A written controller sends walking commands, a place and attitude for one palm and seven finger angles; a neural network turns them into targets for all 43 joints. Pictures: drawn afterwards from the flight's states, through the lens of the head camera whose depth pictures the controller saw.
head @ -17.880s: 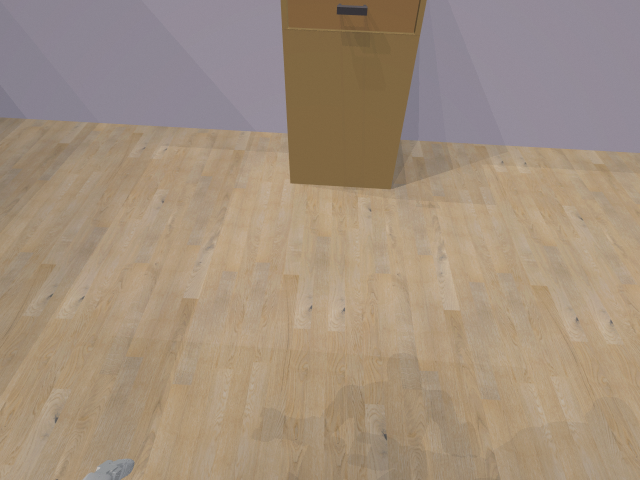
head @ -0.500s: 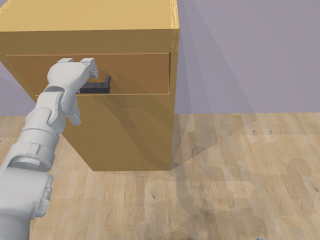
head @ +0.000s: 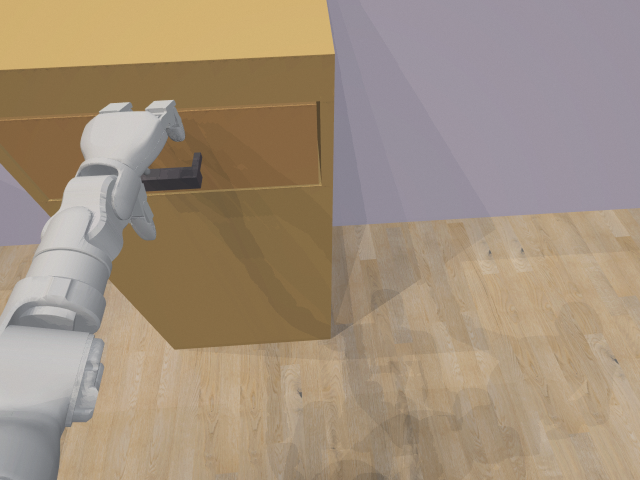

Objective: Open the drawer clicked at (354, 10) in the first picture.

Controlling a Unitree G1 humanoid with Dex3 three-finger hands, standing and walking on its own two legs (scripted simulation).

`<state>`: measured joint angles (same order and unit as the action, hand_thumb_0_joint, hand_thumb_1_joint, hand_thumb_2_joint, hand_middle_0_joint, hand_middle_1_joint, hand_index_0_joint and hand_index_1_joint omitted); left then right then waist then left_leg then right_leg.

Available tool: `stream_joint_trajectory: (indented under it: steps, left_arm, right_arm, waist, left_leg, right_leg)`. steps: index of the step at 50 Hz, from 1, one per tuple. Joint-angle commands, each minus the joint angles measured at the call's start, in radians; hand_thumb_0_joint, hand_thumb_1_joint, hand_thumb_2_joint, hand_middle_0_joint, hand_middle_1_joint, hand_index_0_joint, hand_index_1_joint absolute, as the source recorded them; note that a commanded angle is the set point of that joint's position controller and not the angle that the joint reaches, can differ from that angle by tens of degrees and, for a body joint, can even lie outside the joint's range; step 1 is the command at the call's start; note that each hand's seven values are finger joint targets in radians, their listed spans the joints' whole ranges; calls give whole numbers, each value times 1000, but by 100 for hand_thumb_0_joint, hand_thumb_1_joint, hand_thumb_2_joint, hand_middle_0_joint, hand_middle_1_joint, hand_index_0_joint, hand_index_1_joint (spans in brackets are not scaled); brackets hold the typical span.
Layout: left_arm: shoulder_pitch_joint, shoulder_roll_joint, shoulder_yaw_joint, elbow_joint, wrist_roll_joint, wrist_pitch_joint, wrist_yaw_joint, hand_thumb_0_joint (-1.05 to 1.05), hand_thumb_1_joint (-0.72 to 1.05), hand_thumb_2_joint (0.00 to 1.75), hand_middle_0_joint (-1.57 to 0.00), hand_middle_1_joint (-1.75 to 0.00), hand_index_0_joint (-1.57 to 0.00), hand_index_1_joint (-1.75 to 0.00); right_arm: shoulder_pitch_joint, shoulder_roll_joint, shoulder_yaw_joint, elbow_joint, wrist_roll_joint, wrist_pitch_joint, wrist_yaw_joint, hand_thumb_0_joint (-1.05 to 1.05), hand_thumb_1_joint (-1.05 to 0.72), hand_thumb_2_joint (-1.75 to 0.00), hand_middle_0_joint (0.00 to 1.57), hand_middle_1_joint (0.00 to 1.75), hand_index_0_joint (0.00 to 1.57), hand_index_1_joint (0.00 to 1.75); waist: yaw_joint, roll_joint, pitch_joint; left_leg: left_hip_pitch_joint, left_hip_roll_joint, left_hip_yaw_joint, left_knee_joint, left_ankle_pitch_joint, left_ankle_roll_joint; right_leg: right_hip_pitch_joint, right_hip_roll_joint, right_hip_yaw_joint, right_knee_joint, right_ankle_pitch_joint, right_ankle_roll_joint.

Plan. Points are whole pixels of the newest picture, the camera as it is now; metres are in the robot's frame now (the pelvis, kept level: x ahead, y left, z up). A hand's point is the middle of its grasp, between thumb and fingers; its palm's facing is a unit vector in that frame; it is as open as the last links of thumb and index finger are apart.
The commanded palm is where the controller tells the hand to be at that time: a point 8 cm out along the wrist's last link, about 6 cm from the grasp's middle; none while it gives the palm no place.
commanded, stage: re-aim the fingers above the handle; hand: left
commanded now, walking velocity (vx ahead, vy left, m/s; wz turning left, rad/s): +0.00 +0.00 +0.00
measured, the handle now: (166, 169) +0.55 +0.22 +0.06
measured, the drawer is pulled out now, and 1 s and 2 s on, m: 0.00 0.00 0.00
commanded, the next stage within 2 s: lower the fingers behind the handle in 1.48 s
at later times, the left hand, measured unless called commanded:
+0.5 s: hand (147, 160) +0.49 +0.21 +0.13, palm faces +0.07 -0.02 -1.00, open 13.8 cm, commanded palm +0.46 +0.23 +0.17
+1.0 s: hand (142, 153) +0.50 +0.22 +0.13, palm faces +0.11 +0.00 -0.99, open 13.8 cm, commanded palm +0.46 +0.23 +0.18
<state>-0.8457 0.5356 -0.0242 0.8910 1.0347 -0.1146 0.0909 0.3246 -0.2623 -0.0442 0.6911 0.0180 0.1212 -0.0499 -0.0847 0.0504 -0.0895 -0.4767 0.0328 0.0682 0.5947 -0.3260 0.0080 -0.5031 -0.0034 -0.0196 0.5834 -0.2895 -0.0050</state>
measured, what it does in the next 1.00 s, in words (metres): stands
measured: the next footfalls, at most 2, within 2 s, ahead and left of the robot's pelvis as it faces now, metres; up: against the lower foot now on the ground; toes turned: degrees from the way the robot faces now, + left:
none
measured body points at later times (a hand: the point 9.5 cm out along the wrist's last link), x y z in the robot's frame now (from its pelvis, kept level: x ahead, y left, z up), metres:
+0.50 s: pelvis -0.01 +0.01 +0.00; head +0.06 +0.00 +0.44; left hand +0.48 +0.21 +0.18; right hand +0.07 -0.26 -0.13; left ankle -0.03 +0.11 -0.73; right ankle -0.01 -0.12 -0.73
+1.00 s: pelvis +0.00 +0.00 +0.00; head +0.08 -0.02 +0.44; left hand +0.49 +0.21 +0.18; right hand +0.06 -0.27 -0.14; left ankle -0.03 +0.11 -0.73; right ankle -0.01 -0.12 -0.73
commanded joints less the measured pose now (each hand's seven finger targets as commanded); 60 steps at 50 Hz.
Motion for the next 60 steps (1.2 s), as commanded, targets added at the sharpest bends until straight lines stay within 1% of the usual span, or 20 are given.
stream_joint_trajectory:
  steps: [1, 6, 11, 16, 18, 21, 25, 27, 29, 31, 33, 36, 38, 40, 42, 47, 51, 53, 56, 60]
  left_arm:
    - [-426, 384, 170, -175, 14, 44, 94, 0, -50, 30, -30, -120, -30, -120]
    - [-379, 271, 65, -217, -3, 91, 56, 0, -50, 30, -30, -120, -30, -120]
    - [-520, 84, -122, -311, -44, 66, -20, 0, -50, 30, -30, -120, -30, -120]
    - [-628, 214, -14, -283, -37, 6, 4, 0, -50, 30, -30, -120, -30, -120]
    - [-646, 207, -4, -225, -25, 10, 45, 0, -50, 30, -30, -120, -30, -120]
    - [-610, 357, 133, -135, 12, 47, 116, 0, -50, 30, -30, -120, -30, -120]
    - [-554, 305, 79, -16, 47, 147, 139, 0, -50, 30, -30, -120, -30, -120]
    - [-481, 308, 77, 15, 50, 176, 102, 0, -50, 30, -30, -120, -30, -120]
    - [-465, 242, 18, -5, 25, 184, 46, 0, -50, 30, -30, -120, -30, -120]
    - [-452, 163, -46, -67, -8, 160, -19, 0, -50, 30, -30, -120, -30, -120]
    - [-482, 160, -57, -151, -32, 106, -68, 0, -50, 30, -30, -120, -30, -120]
    - [-565, 133, -82, -348, -61, -4, -90, 0, -50, 30, -30, -120, -30, -120]
    - [-578, 238, 14, -360, -51, -53, -55, 0, -50, 30, -30, -120, -30, -120]
    - [-588, 267, 57, -344, -43, -68, 2, 0, -50, 30, -30, -120, -30, -120]
    - [-591, 373, 154, -276, -18, -44, 79, 0, -50, 30, -30, -120, -30, -120]
    - [-528, 351, 138, -114, 39, 125, 185, 0, -50, 30, -30, -120, -30, -120]
    - [-420, 208, 16, -86, 20, 226, 81, 0, -50, 30, -30, -120, -30, -120]
    - [-417, 281, 55, -69, -2, 235, 30, 0, -50, 30, -30, -120, -30, -120]
    - [-489, 209, -20, -134, -27, 178, -44, 0, -50, 30, -30, -120, -30, -120]
    - [-511, 246, 7, -253, -14, 41, -65, 0, -50, 30, -30, -120, -30, -120]
  right_arm:
    - [30, -149, -48, -91, 0, -33, 1, 0, -90, -90, 20, 30, 20, 30]
    - [33, -160, -59, -104, 8, -37, 9, 0, -90, -90, 20, 30, 20, 30]
    - [24, -155, -65, -92, 17, -45, -5, 0, -90, -90, 20, 30, 20, 30]
    - [43, -156, -52, -62, 4, -55, -17, 0, -90, -90, 20, 30, 20, 30]
    - [43, -143, -42, -57, 3, -62, -10, 0, -90, -90, 20, 30, 20, 30]
    - [37, -151, -32, -58, -6, -62, -7, 0, -90, -90, 20, 30, 20, 30]
    - [26, -146, -25, -70, -6, -60, 8, 0, -90, -90, 20, 30, 20, 30]
    - [37, -155, -31, -87, -4, -50, 7, 0, -90, -90, 20, 30, 20, 30]
    - [44, -164, -37, -99, 4, -43, 4, 0, -90, -90, 20, 30, 20, 30]
    - [48, -168, -47, -113, 11, -38, -3, 0, -90, -90, 20, 30, 20, 30]
    - [53, -171, -54, -104, 12, -36, -15, 0, -90, -90, 20, 30, 20, 30]
    - [53, -154, -59, -102, 3, -44, -26, 0, -90, -90, 20, 30, 20, 30]
    - [71, -150, -60, -76, -1, -43, -29, 0, -90, -90, 20, 30, 20, 30]
    - [75, -139, -55, -65, -1, -44, -19, 0, -90, -90, 20, 30, 20, 30]
    - [68, -140, -46, -51, -5, -46, -9, 0, -90, -90, 20, 30, 20, 30]
    - [40, -139, -39, -48, -7, -50, 20, 0, -90, -90, 20, 30, 20, 30]
    - [43, -161, -53, -81, 5, -33, 27, 0, -90, -90, 20, 30, 20, 30]
    - [16, -175, -42, -91, 15, -14, 10, 0, -90, -90, 20, 30, 20, 30]
    - [-6, -169, -37, -113, 26, -16, -15, 0, -90, -90, 20, 30, 20, 30]
    - [4, -145, -39, -116, 13, -29, -34, 0, -90, -90, 20, 30, 20, 30]
  waist:
    - [65, -3, -418]
    - [32, -33, -442]
    - [-44, -18, -314]
    - [-22, 43, -329]
    - [-17, 43, -315]
    - [32, 21, -376]
    - [37, -1, -399]
    - [45, -35, -470]
    - [22, -82, -458]
    - [-7, -127, -434]
    - [-24, -127, -392]
    - [-29, -21, -392]
    - [-8, 36, -395]
    - [3, 76, -383]
    - [27, 74, -373]
    - [54, 57, -458]
    - [27, -54, -522]
    - [24, -143, -446]
    - [-12, -168, -337]
    - [3, -44, -345]
  left_leg:
    - [125, -49, -16, -31, 454, 29]
    - [186, -41, -13, -33, 487, 38]
    - [277, -37, -43, -50, 376, 43]
    - [273, -50, -67, -46, 354, 27]
    - [236, -51, -68, -44, 341, 23]
    - [167, -54, -60, -48, 369, 15]
    - [122, -44, -25, -47, 378, 12]
    - [137, -41, -13, -38, 423, 19]
    - [149, -38, -6, -38, 422, 32]
    - [177, -39, -13, -36, 428, 44]
    - [200, -42, -22, -38, 397, 51]
    - [275, -47, -37, -27, 453, 53]
    - [283, -49, -51, -13, 488, 42]
    - [268, -50, -59, -5, 517, 30]
    - [188, -56, -54, -10, 487, 22]
    - [141, -50, -23, -19, 500, 9]
    - [193, -39, -7, -15, 572, 28]
    - [146, -45, 2, -38, 462, 39]
    - [135, -51, -6, -62, 354, 51]
    - [188, -61, -17, -44, 363, 53]
  right_leg:
    - [275, 36, 7, -19, 415, -26]
    - [270, 38, 4, -41, 434, -20]
    - [109, 42, -7, -92, 267, -19]
    - [88, 42, -10, -75, 223, -32]
    - [76, 41, -15, -59, 211, -33]
    - [151, 41, -15, -32, 247, -38]
    - [191, 34, -14, -21, 305, -26]
    - [247, 31, -7, -17, 368, -21]
    - [253, 30, -5, -36, 399, -12]
    - [247, 32, -1, -59, 414, -8]
    - [212, 34, 4, -74, 390, -5]
    - [174, 37, 10, -76, 379, -16]
    - [153, 43, 8, -55, 378, -24]
    - [133, 47, -3, -37, 366, -31]
    - [162, 46, -6, -20, 363, -34]
    - [237, 41, -12, 3, 414, -31]
    - [290, 39, -9, -20, 509, -16]
    - [314, 33, -4, -40, 494, -4]
    - [279, 22, 6, -80, 421, 1]
    - [246, 23, 24, -70, 400, -10]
